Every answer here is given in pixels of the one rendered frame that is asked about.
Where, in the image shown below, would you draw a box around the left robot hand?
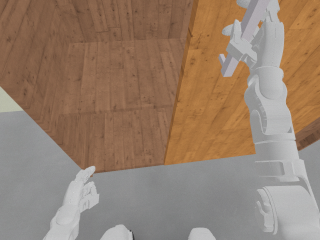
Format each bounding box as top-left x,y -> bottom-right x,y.
62,166 -> 100,213

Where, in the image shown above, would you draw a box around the wardrobe door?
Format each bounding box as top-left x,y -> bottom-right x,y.
163,0 -> 320,166
295,117 -> 320,142

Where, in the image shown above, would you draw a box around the robot right forearm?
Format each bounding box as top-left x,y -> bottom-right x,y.
244,66 -> 320,227

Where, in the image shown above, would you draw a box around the handle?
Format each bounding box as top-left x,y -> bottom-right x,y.
218,0 -> 270,77

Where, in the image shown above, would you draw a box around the robot left forearm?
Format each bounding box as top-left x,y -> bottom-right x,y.
43,204 -> 81,240

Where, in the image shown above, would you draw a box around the robot right upper arm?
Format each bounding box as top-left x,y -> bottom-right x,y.
254,185 -> 320,240

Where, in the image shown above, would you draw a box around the right robot thigh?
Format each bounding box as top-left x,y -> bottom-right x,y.
188,227 -> 216,240

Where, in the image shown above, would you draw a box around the left robot thigh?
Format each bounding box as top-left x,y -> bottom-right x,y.
100,226 -> 133,240

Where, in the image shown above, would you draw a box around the robot thigh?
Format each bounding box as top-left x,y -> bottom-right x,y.
188,227 -> 216,240
100,226 -> 133,240

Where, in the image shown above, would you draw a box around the right robot hand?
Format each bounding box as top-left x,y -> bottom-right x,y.
222,0 -> 284,74

